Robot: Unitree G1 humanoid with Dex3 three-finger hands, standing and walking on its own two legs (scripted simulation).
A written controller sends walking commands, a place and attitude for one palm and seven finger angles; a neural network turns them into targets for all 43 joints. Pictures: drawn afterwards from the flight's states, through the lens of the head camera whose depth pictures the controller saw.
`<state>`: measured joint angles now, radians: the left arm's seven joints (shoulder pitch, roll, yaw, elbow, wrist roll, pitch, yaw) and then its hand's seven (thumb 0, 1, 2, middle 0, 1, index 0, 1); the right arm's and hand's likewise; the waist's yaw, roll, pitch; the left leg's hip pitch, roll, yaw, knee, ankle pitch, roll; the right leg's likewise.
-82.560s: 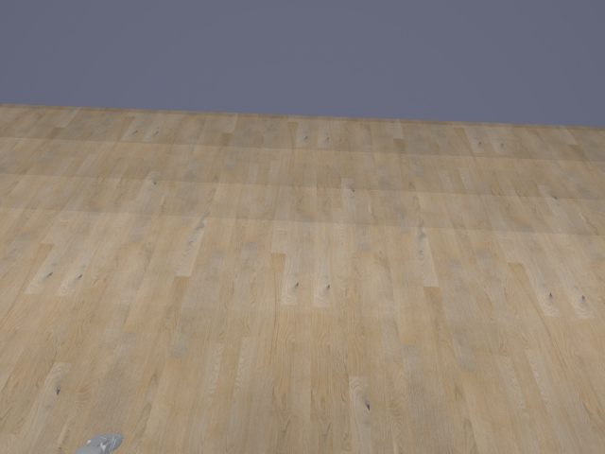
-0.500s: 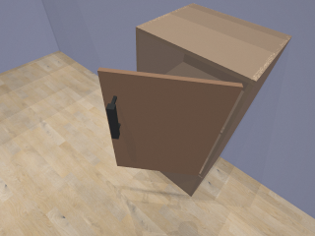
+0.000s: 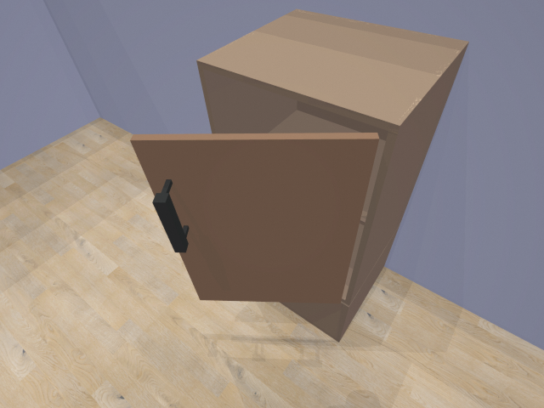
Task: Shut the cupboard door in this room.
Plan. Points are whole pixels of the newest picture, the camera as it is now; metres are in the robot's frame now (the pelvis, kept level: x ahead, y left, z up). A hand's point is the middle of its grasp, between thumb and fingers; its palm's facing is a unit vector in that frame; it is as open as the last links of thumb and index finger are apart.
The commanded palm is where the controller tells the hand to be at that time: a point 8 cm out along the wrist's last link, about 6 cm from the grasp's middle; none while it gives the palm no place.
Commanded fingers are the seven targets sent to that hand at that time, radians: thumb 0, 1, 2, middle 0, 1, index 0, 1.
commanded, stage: look again from close up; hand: left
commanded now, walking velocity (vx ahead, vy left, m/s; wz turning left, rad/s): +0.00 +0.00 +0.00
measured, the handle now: (174, 216) +0.47 +0.22 -0.02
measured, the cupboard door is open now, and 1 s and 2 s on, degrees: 34 34 34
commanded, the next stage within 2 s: raise the hand and make a fist in 0.08 s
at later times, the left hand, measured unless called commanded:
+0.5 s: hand (164, 389) +0.16 +0.16 -0.03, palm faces +0.00 -1.00 -0.01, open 6.6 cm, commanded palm +0.11 +0.23 -0.06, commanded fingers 0.00 0.90 0.90 -0.49 -0.62 -0.49 -0.62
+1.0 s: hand (138, 404) +0.15 +0.20 -0.05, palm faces +0.00 -1.00 -0.03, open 4.2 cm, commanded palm +0.12 +0.25 -0.04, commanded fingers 0.00 0.90 0.90 -0.95 -1.12 -0.95 -1.12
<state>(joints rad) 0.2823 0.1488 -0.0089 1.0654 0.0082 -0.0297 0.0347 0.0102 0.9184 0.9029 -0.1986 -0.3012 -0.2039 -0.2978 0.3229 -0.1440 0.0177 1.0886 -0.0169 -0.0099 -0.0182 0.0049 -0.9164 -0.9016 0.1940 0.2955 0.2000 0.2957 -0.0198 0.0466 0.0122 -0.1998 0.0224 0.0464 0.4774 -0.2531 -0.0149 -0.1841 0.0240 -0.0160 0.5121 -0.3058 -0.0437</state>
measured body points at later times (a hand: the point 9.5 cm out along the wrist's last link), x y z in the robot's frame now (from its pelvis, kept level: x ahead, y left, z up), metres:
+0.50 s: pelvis -0.04 +0.00 -0.07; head +0.00 +0.00 +0.38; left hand +0.16 +0.22 -0.02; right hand +0.19 -0.26 -0.11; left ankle +0.00 +0.13 -0.74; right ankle -0.02 -0.09 -0.74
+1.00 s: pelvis -0.06 +0.03 -0.10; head +0.00 +0.04 +0.35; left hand +0.14 +0.26 -0.04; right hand +0.10 -0.18 -0.19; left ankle +0.00 +0.13 -0.74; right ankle -0.02 -0.09 -0.74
